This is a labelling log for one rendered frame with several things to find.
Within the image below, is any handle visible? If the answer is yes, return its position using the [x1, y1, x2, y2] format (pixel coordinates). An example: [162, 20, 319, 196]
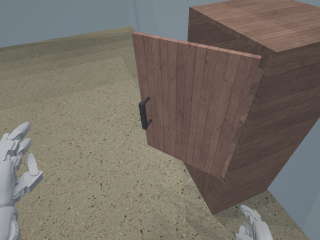
[138, 97, 152, 130]

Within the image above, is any left robot forearm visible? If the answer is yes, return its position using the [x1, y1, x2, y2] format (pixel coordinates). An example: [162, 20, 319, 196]
[0, 206, 21, 240]

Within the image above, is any robot left hand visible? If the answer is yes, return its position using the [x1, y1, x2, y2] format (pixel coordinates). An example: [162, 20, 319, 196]
[0, 121, 43, 207]

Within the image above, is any robot right hand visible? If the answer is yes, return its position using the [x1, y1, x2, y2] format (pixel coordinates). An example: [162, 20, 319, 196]
[235, 204, 274, 240]

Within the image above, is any cupboard door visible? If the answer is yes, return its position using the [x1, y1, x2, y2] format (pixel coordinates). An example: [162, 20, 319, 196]
[132, 31, 262, 179]

